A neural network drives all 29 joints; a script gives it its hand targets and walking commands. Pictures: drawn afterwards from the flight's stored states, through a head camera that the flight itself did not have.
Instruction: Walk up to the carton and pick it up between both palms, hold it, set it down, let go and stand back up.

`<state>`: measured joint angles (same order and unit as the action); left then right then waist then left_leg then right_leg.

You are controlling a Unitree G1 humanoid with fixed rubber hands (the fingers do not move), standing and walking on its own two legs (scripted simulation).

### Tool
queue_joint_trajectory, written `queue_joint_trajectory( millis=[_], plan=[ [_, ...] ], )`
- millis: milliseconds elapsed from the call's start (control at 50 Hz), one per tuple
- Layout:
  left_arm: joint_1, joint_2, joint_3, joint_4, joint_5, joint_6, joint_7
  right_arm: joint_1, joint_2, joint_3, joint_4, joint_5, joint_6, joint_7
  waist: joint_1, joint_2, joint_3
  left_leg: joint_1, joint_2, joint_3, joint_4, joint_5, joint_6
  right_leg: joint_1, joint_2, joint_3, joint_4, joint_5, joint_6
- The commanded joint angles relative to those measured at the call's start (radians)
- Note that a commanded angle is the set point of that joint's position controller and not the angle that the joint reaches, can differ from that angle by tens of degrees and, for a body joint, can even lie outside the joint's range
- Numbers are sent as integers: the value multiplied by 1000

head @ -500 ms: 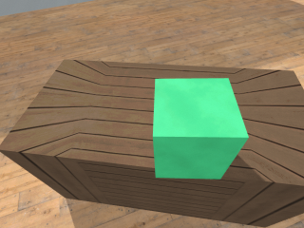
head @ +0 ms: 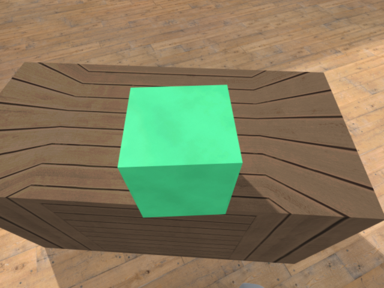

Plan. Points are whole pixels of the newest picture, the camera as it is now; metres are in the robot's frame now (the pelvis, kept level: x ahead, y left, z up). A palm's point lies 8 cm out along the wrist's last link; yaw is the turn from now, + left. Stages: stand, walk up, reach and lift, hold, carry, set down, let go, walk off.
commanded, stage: walk up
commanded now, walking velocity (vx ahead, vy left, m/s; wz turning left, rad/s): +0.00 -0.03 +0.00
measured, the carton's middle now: (182, 156) +0.40 +0.05 +0.00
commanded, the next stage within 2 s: stand in 1.70 s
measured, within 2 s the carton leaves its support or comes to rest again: neither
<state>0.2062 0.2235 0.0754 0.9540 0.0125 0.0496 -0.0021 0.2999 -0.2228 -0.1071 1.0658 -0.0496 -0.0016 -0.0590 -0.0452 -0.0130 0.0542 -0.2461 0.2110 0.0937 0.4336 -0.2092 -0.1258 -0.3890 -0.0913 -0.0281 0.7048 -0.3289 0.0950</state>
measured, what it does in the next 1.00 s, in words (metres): steps on the spot: right foot, then left foot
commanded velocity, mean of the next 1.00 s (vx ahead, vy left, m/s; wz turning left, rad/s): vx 0.01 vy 0.07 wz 0.00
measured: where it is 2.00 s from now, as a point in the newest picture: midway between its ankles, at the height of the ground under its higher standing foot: outside the picture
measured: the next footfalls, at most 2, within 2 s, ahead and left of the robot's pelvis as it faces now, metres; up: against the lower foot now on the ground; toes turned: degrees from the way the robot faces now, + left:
right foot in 0.04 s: +0.05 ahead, -0.17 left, +0.00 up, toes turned -5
left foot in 0.76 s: -0.03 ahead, +0.13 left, +0.00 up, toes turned +2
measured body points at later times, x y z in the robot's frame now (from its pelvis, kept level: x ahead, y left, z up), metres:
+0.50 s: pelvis -0.01 -0.08 +0.02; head +0.02 -0.14 +0.46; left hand -0.03 +0.18 -0.10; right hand +0.03 -0.33 -0.17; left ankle -0.05 +0.11 -0.63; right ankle +0.01 -0.17 -0.74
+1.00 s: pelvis -0.04 +0.03 +0.02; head -0.01 +0.07 +0.47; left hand -0.07 +0.26 -0.15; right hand -0.04 -0.18 -0.13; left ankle -0.07 +0.12 -0.74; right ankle -0.02 -0.13 -0.68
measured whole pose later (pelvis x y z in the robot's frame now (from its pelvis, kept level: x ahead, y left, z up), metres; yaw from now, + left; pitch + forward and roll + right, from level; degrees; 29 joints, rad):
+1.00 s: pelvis -0.04 +0.03 +0.02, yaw +1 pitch +0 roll -3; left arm 0.35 0.20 0.05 1.06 0.02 0.03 0.01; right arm 0.32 -0.11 0.00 1.09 -0.01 -0.04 -0.03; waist 0.02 -0.04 0.04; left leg -0.08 0.02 0.07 0.25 -0.17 0.04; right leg -0.39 -0.05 -0.03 0.79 -0.33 0.03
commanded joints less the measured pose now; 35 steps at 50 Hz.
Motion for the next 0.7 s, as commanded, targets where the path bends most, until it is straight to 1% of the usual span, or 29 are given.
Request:
queue_joint_trajectory(
  millis=[0,20,40,60,80,100,120,140,160,180,200,220,240,280,320,340,360,380,420,440,460,500,520,540,580,600,620,660,680],
  plan=[
    [199,24,-1,25,2,-56,14,105,-71,-7,23,21,14,20,65,206,-121,2,-65,52,114,51,145,310,19,-32,-424,211,-15],
    [241,85,16,35,8,-83,15,155,-13,11,32,15,18,24,76,-44,-127,-95,-90,24,221,-197,110,385,-98,86,-454,373,-15],
    [265,169,19,42,13,-95,15,165,60,33,7,27,28,27,62,-382,-113,-233,-154,8,316,-442,76,381,-283,296,-474,570,-36],
    [245,215,25,46,19,-95,17,162,37,29,11,35,47,23,60,-409,-89,-155,-138,-64,367,-406,98,244,-311,298,-503,529,-102],
    [165,187,22,41,25,-90,14,112,10,32,-6,41,59,28,44,-488,-14,-149,-111,-118,388,-355,115,101,-289,303,-546,283,-148],
    [98,86,-4,11,28,-87,13,78,-33,24,19,46,65,41,28,-372,50,-139,-102,-136,406,-287,126,94,-203,170,-541,273,-83],
    [40,39,-27,-7,25,-88,18,75,-36,21,30,43,60,50,-4,-280,57,-177,-131,-133,434,-219,134,172,-143,82,-483,443,-63],
    [26,31,-41,-16,13,-96,24,106,-51,16,45,44,51,52,-28,-248,2,-207,-158,-104,446,-188,140,297,-108,28,-426,691,-66],
    [51,16,-50,-4,1,-105,28,111,-55,14,54,38,50,50,-23,-243,-45,-185,-161,-84,460,-148,139,338,-114,5,-408,817,-70],
    [96,44,-43,-8,-4,-112,29,135,-55,12,73,34,53,48,0,-152,-112,-172,-171,-73,497,-138,125,395,-139,22,-375,904,-68],
    [149,42,-43,15,-13,-117,31,111,-41,16,71,28,53,45,18,-134,-128,-173,-171,-72,491,-132,117,429,-163,54,-363,940,-74],
    [196,76,-36,12,-9,-114,40,91,-58,11,62,25,62,43,40,-55,-131,-201,-167,-82,541,-125,103,427,-220,115,-355,918,-87],
    [223,122,-20,16,-11,-107,53,59,-68,2,43,21,71,45,60,-57,-113,-244,-156,-93,585,-135,87,436,-273,148,-339,946,-93],
    [243,122,-26,19,-5,-93,69,19,-52,4,19,20,84,50,68,-64,-71,-266,-140,-126,616,-116,74,358,-307,148,-365,823,-121],
    [239,148,-14,21,-1,-82,76,6,-47,1,-3,22,88,60,68,-130,-65,-318,-143,-136,654,-94,65,370,-303,135,-372,702,-150],
    [257,118,-18,23,3,-79,79,-23,-51,2,-19,16,90,64,82,-108,-57,-320,-152,-138,675,-87,62,337,-303,165,-384,669,-157],
    [266,119,-17,24,5,-76,80,-39,-39,0,-25,20,91,69,80,-124,-52,-321,-158,-146,683,-88,61,325,-294,154,-382,644,-155],
    [247,113,-19,22,6,-75,77,-36,-43,1,-35,22,94,72,82,-186,-42,-303,-165,-140,691,-86,57,273,-279,144,-399,567,-179],
    [238,76,-30,22,14,-76,68,-35,-34,2,-39,27,95,76,77,-199,-20,-291,-177,-134,672,-59,52,218,-248,151,-445,373,-192],
    [223,72,-33,15,17,-79,65,-32,-29,6,-35,29,93,79,71,-175,3,-283,-176,-136,650,-47,54,193,-230,151,-464,295,-186],
    [225,93,-26,24,17,-84,63,-19,-35,-1,-38,31,94,78,62,-185,1,-285,-181,-140,661,-25,50,191,-232,156,-475,242,-180],
    [245,96,-21,29,21,-86,61,-40,-43,0,-47,26,89,77,76,-146,-13,-272,-188,-130,634,-41,45,186,-236,197,-497,129,-186],
    [225,106,-22,26,23,-88,57,-20,-49,-1,-43,28,87,76,59,-164,-23,-264,-184,-137,590,-31,41,199,-225,196,-504,82,-185],
    [220,110,-19,30,25,-89,52,-31,-15,12,-50,32,85,73,63,-209,14,-250,-168,-133,532,-47,39,146,-229,176,-515,72,-192],
    [203,99,-23,23,25,-90,44,-56,6,19,-56,32,79,68,65,-187,-13,-157,-178,-85,398,-78,45,111,-189,125,-531,11,-193],
    [189,81,-29,34,25,-89,35,-46,26,29,-57,40,72,63,52,-261,-7,-93,-178,-74,289,-98,49,89,-139,85,-538,-8,-183],
    [194,81,-25,37,29,-87,30,-50,25,30,-42,38,67,60,67,-267,-8,-48,-194,-40,220,-115,54,93,-119,72,-519,0,-192],
    [246,101,-14,54,36,-76,25,-43,16,32,-40,44,55,45,91,-227,-24,-15,-212,0,70,-134,56,168,-133,95,-460,83,-215],
    [255,107,-12,66,31,-66,24,-3,26,37,-24,44,46,37,69,-226,-37,64,-218,14,-54,-67,65,147,-123,77,-415,86,-210]
  ],
)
